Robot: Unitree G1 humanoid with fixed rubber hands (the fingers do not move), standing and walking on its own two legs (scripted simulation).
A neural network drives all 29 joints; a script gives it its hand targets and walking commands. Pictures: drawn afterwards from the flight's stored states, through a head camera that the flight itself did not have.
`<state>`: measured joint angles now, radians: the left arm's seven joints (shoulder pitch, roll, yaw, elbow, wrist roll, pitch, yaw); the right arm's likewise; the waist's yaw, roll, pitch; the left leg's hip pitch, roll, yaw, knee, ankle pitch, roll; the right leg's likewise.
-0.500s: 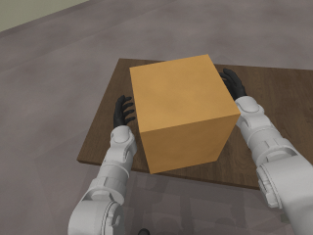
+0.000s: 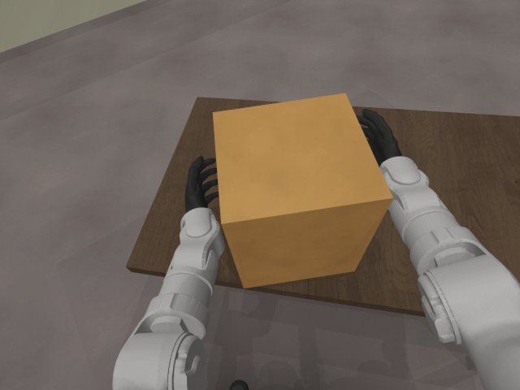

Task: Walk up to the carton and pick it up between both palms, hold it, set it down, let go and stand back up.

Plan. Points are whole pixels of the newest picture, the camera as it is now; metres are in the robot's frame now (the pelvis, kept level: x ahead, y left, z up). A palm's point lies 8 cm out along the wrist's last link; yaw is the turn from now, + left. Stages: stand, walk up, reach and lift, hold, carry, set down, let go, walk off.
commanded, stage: reach and lift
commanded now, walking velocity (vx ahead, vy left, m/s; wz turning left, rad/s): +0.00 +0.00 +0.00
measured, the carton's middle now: (290, 199) +0.42 +0.03 +0.01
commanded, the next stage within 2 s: none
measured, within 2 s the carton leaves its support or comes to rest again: leaves its support in 0.58 s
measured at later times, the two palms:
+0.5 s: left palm (196, 208) +0.37 +0.18 +0.04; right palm (383, 157) +0.47 -0.11 +0.08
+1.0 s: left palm (176, 218) +0.33 +0.20 +0.06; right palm (374, 162) +0.43 -0.08 +0.11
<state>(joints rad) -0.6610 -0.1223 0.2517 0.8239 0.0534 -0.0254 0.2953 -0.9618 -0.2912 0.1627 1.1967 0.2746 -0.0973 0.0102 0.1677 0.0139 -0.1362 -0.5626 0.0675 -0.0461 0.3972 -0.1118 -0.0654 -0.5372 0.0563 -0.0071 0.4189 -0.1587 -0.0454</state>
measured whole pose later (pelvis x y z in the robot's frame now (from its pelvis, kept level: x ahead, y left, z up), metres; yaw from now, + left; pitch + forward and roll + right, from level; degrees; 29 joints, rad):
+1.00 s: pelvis -0.02 +0.00 +0.00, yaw +0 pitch +12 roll -1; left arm -0.63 -0.13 0.35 0.78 0.18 0.03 0.23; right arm -0.96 -0.19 -0.12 1.26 0.00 -0.12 0.02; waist 0.17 -0.03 -0.15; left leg -0.52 0.07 -0.05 0.40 -0.09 -0.07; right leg -0.49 0.06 -0.01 0.40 -0.13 -0.04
